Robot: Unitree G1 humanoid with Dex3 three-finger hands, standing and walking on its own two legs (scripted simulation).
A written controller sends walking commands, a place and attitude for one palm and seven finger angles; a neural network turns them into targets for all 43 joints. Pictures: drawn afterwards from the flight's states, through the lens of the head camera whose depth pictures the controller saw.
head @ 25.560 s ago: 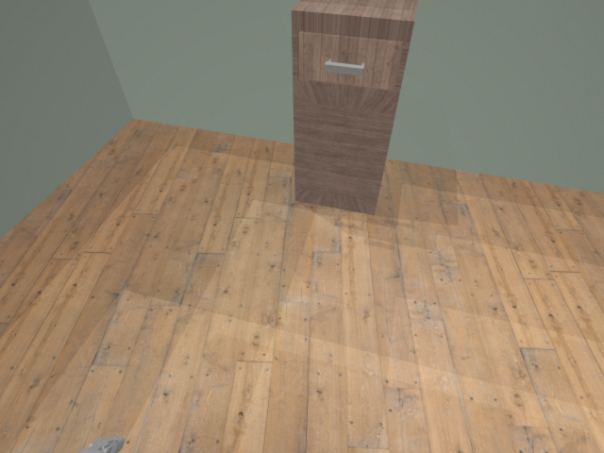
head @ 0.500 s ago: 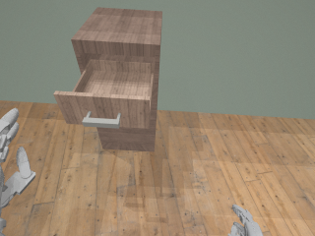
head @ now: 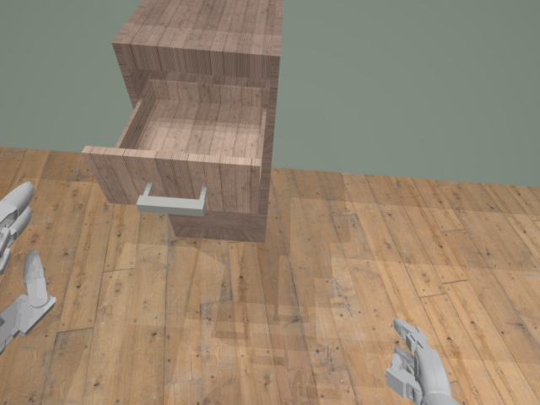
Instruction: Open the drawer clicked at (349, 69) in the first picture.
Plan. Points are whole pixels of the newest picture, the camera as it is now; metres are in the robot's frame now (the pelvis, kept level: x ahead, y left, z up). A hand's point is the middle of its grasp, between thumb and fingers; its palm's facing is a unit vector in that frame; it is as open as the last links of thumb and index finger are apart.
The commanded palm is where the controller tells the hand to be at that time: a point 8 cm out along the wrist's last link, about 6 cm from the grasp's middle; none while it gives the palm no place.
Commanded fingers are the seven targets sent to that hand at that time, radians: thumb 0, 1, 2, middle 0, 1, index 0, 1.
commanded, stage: stop stepping back and stand still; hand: left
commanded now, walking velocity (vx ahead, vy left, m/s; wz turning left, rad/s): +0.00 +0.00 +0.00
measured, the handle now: (174, 197) +0.50 +0.22 -0.07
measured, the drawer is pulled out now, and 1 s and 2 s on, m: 0.30 0.30 0.30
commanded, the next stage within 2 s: let the arm hang, fingers relaxed in 0.06 s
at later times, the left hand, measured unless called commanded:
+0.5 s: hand out of the picture +0.01 +0.17 -0.18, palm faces +0.03 -0.98 -0.18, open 7.0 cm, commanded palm none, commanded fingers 0.00 0.90 0.90 -0.20 -0.30 -0.20 -0.30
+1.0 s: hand out of the picture -0.05 +0.15 -0.18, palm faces +0.05 -0.98 -0.18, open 7.4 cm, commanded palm none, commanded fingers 0.00 0.90 0.90 -0.20 -0.30 -0.20 -0.30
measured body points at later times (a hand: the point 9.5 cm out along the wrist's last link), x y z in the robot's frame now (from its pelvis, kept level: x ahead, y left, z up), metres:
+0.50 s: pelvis -0.02 -0.01 +0.00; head +0.01 +0.01 +0.44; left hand +0.01 +0.22 -0.16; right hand +0.02 -0.25 -0.15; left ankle +0.00 +0.10 -0.74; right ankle -0.01 -0.11 -0.74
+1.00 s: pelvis -0.02 -0.01 +0.00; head -0.02 -0.02 +0.45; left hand -0.05 +0.20 -0.16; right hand -0.06 -0.20 -0.17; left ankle +0.00 +0.10 -0.74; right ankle -0.01 -0.11 -0.74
